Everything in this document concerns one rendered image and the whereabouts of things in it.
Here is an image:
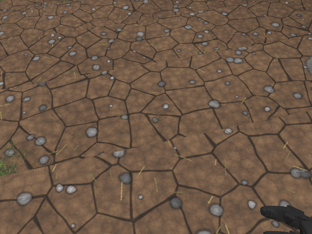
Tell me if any robot right hand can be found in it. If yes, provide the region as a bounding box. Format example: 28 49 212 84
260 205 312 234

